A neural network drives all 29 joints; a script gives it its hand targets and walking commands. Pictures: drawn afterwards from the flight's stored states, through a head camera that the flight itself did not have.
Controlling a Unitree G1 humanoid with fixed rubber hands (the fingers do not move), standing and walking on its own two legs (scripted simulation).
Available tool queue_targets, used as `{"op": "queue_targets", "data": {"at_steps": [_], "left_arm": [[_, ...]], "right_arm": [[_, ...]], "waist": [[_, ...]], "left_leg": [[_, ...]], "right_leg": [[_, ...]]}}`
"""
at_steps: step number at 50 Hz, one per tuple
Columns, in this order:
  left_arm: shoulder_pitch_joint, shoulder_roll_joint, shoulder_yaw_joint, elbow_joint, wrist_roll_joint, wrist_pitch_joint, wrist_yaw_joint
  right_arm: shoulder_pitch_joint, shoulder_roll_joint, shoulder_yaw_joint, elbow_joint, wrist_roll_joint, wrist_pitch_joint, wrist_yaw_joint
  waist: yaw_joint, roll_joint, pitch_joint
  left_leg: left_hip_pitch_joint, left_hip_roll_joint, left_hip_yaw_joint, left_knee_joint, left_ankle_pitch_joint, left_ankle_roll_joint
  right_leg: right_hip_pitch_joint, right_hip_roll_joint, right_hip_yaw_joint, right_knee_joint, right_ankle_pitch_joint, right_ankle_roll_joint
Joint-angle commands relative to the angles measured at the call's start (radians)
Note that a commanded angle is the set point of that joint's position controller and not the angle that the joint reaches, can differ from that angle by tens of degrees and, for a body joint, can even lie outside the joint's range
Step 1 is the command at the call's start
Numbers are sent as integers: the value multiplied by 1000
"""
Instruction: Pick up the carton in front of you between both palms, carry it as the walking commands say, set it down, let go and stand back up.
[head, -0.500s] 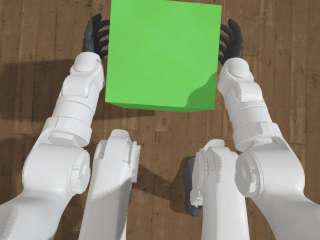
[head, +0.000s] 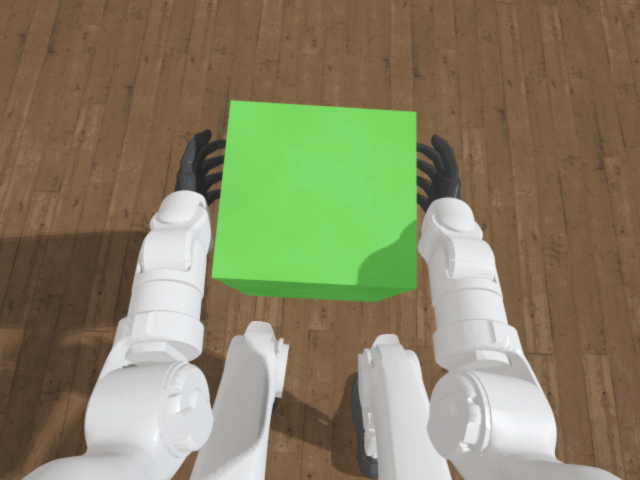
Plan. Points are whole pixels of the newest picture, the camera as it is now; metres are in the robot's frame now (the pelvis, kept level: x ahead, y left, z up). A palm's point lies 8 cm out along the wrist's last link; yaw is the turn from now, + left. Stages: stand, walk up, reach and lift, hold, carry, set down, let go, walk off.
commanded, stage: reach and lift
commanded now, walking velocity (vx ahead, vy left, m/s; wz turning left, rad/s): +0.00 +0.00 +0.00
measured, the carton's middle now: (316, 220) +0.45 +0.04 -0.13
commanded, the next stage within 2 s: none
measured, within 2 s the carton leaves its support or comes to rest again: neither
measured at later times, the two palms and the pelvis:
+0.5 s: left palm (144, 160) +0.41 +0.17 +0.11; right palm (530, 173) +0.42 -0.13 +0.11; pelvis +0.05 +0.00 +0.14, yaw +1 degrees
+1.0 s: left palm out of the picture +0.38 +0.16 +0.26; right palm out of the picture +0.39 -0.14 +0.26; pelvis +0.09 +0.00 +0.25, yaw +1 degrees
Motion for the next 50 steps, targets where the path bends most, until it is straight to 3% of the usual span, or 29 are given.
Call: {"op": "queue_targets", "data": {"at_steps": [1,17,32,42,50], "left_arm": [[-598,-1071,-579,-46,-166,-5,-237],[-334,-1131,-609,-48,-129,-18,-219],[-79,-1134,-646,-99,-100,-19,-227],[58,-1144,-712,-200,-117,66,-237],[114,-1137,-750,-311,-134,188,-244]], "right_arm": [[-589,1100,616,9,147,2,244],[-291,1108,608,36,103,-9,263],[-26,1117,658,-20,78,5,276],[120,1114,716,-113,93,96,307],[184,1103,740,-211,111,218,335]], "waist": [[44,18,-973],[6,50,-703],[-5,30,-485],[-16,36,-324],[-27,35,-154]], "left_leg": [[684,-117,111,-216,224,19],[995,-109,47,-519,225,23],[1341,-80,-11,-837,364,50],[1614,-60,-28,-1059,508,49],[1794,-44,-25,-1228,508,42]], "right_leg": [[531,109,-93,-233,179,4],[804,87,-31,-532,191,-14],[1219,39,41,-869,356,-22],[1497,13,57,-1088,509,-27],[1672,-9,48,-1257,523,-25]]}}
